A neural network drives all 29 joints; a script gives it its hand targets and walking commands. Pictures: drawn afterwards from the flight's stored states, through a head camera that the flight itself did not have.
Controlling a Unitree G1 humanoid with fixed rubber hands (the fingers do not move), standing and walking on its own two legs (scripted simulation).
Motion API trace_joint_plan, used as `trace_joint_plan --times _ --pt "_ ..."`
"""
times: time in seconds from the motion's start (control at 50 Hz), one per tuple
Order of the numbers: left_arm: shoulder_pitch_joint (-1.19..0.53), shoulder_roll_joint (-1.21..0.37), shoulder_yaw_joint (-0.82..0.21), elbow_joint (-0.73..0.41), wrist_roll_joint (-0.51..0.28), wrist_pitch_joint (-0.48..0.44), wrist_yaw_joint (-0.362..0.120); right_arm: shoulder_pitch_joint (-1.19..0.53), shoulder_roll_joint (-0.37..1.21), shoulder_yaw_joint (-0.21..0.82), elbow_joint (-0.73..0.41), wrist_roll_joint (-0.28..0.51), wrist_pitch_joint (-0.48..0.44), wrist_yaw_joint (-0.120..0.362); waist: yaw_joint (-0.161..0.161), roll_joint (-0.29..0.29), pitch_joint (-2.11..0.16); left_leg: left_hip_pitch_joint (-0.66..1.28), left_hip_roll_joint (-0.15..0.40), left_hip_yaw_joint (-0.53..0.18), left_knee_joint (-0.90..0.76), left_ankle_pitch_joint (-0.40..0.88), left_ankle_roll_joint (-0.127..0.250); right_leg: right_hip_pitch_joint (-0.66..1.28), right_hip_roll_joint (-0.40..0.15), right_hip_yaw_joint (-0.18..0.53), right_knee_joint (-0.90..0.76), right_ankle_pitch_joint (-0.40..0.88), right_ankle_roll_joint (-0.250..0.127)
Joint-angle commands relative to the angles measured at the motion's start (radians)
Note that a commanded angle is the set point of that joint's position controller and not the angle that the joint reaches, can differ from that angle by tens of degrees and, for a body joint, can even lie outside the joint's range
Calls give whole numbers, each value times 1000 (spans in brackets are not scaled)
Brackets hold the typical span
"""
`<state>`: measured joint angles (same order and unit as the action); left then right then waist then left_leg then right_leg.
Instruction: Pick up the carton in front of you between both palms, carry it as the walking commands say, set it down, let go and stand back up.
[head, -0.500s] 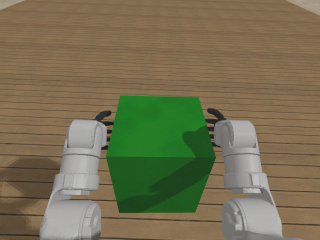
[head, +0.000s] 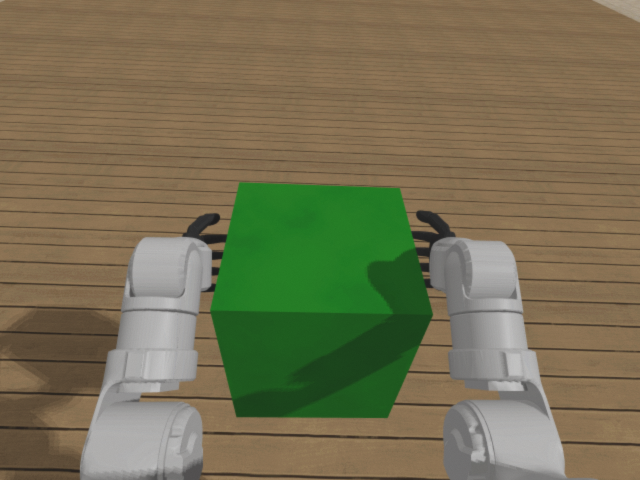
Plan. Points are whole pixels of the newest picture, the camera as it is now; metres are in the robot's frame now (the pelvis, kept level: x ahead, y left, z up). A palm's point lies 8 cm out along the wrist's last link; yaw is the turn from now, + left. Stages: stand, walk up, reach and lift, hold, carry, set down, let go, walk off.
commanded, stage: carry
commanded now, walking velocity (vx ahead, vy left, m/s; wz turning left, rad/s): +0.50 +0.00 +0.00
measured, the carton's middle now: (316, 305) +0.35 +0.00 +0.06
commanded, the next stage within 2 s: none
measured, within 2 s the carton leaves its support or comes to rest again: neither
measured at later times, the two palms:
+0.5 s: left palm (207, 162) +0.52 +0.16 +0.16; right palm (407, 156) +0.54 -0.14 +0.17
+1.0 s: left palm (228, 111) +0.79 +0.18 +0.12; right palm (373, 111) +0.79 -0.12 +0.13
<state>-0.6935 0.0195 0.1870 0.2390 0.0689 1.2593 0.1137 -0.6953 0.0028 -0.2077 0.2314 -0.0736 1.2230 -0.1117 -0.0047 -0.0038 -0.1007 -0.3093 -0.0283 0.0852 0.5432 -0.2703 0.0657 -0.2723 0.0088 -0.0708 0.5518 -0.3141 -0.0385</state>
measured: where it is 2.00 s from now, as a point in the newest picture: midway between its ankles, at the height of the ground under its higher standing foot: (298, 283)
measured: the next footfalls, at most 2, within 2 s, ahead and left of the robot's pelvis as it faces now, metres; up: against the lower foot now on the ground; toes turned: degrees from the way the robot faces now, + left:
left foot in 0.54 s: +0.35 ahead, +0.09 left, +0.00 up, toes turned +4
right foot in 1.08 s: +0.68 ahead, -0.06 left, +0.00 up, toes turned -7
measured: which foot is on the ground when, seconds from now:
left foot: down 0.00-0.18, up 0.20-0.52, down 0.54-1.00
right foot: down 0.00-0.54, up 0.56-1.00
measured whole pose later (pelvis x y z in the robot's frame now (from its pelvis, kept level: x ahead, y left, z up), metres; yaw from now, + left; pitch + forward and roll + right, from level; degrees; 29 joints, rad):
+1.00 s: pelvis +0.43 +0.03 +0.01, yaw +0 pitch +6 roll -1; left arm -0.66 -0.03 0.23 0.06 0.10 1.24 0.13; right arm -0.65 0.06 -0.25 0.07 -0.09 1.19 -0.12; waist -0.03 -0.01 -0.04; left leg -0.08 -0.05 0.07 0.33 -0.36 0.08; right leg -0.68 -0.05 -0.10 0.67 -0.07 -0.01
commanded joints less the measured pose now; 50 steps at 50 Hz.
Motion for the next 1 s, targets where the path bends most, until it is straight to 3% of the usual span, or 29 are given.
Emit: trace_joint_plan --times 0.0,0.04,0.08,0.1,0.14,0.16,0.18,0.2,0.22,0.24,0.26,0.32,0.38,0.42,0.46,0.48,0.5,0.52,0.54,0.56,0.58,0.6,0.62,0.68,0.76,0.84,0.98 --pt "-839 -1106 -538 -198 -453 -45 -218 -752 1106 556 -126 446 -6 220 -14 60 -294 130 185 -256 -130 -262 101 -43 -75 99 1 -213 -53" --pt "-892 -1080 -539 -218 -465 -27 -207 -785 1065 559 -158 455 9 204 -38 119 -253 151 252 -390 -187 -406 155 -184 -38 62 117 -248 -54" --pt "-890 -1041 -521 -194 -470 -3 -197 -793 1021 547 -158 461 30 187 -45 151 -252 207 308 -454 -176 -331 195 -267 -8 10 144 -192 -41" --pt "-878 -1021 -506 -174 -466 8 -193 -792 1006 542 -153 462 41 180 -43 130 -274 202 304 -435 -145 -271 192 -233 -6 7 96 -172 -40" --pt "-857 -994 -472 -135 -449 24 -188 -824 998 532 -149 469 61 174 -16 67 -311 95 247 -314 -40 -142 143 -47 -16 47 -8 -134 -55" --pt "-835 -987 -456 -109 -439 30 -187 -848 1003 527 -144 471 70 174 9 -14 -313 -46 170 -201 87 -81 91 103 -70 162 -80 -146 -84" --pt "-823 -970 -440 -85 -426 34 -185 -858 1021 519 -125 474 80 177 39 -198 -301 -259 51 -34 286 -112 19 284 -212 374 -158 1 -143" --pt "-809 -958 -424 -64 -417 38 -183 -877 1021 502 -106 475 86 181 65 -283 -248 -514 10 7 394 -305 -19 443 -329 542 -178 210 -232" --pt "-819 -966 -413 -69 -420 41 -183 -891 1022 490 -82 466 88 183 88 -198 -226 -639 17 -18 513 -393 -19 522 -369 588 -164 361 -280" --pt "-864 -980 -419 -96 -429 41 -184 -881 1032 478 -53 459 89 185 94 -99 -235 -677 38 -39 595 -377 -19 554 -367 570 -142 407 -276" --pt "-916 -996 -434 -132 -443 41 -184 -874 1043 467 -38 454 88 185 85 -48 -245 -694 55 -48 632 -330 -15 563 -348 522 -134 391 -245" --pt "-1012 -1040 -458 -215 -483 40 -185 -872 1056 448 -46 440 94 176 78 -82 -231 -669 70 -35 580 -167 -25 506 -264 363 -178 375 -177" --pt "-1012 -1057 -458 -216 -495 50 -194 -843 1045 435 -37 414 105 164 78 -110 -201 -517 62 -7 359 -2 -27 391 -210 234 -199 503 -152" --pt "-992 -1065 -460 -199 -499 55 -204 -819 1033 425 -28 393 108 159 76 -146 -213 -374 29 41 183 64 -15 349 -183 162 -191 603 -115" --pt "-983 -1073 -457 -183 -499 56 -213 -823 1024 420 -28 380 109 157 35 -166 -265 -143 -45 120 63 130 7 303 -166 81 -96 877 -71" --pt "-978 -1078 -457 -178 -498 57 -215 -816 1023 419 -23 376 109 159 -10 -164 -321 12 -73 144 20 172 14 279 -160 39 23 958 -42" --pt "-977 -1083 -457 -176 -491 56 -216 -804 1029 420 -20 379 106 163 -70 -117 -402 229 -73 154 -49 211 19 212 -139 -13 211 895 -11" --pt "-983 -1076 -452 -175 -474 53 -215 -800 1038 422 -22 390 101 170 -108 -22 -452 446 19 30 -23 146 21 18 -109 0 410 594 5" --pt "-962 -1082 -448 -148 -460 57 -216 -820 1033 418 -15 398 100 176 -63 171 -491 586 287 -386 -25 220 90 -201 -6 26 600 -104 18" --pt "-958 -1077 -435 -139 -447 59 -214 -824 1039 426 -20 394 93 182 -57 279 -535 637 378 -734 -159 175 214 -368 95 99 815 -223 12" --pt "-990 -1079 -441 -166 -439 56 -207 -865 1065 444 -61 413 89 190 -54 210 -511 600 386 -690 -150 79 237 -427 29 141 897 -191 -8" --pt "-1011 -1083 -450 -197 -437 54 -202 -911 1100 472 -117 444 82 199 -60 133 -451 508 346 -607 -148 81 217 -454 -2 125 895 -149 -18" --pt "-1009 -1095 -455 -209 -433 51 -197 -951 1126 488 -163 468 78 205 -46 64 -420 434 321 -528 -162 104 186 -448 -36 125 837 -92 -17" --pt "-904 -1116 -473 -199 -399 33 -183 -932 1179 535 -203 498 66 219 -31 72 -435 377 294 -418 -180 192 166 -419 -63 100 725 -54 2" --pt "-799 -1142 -518 -183 -367 -8 -181 -847 1196 578 -201 488 34 238 -47 71 -434 482 282 -337 -165 376 172 -544 -81 63 597 -5 25" --pt "-759 -1152 -572 -202 -365 -42 -184 -785 1180 613 -211 478 1 249 -62 93 -381 556 253 -258 -180 559 141 -615 -81 19 445 96 41" --pt "-584 -1169 -627 -229 -371 -49 -208 -540 1148 615 -207 408 -10 266 -44 138 -272 569 178 -81 -174 882 55 -378 5 -121 -38 322 19"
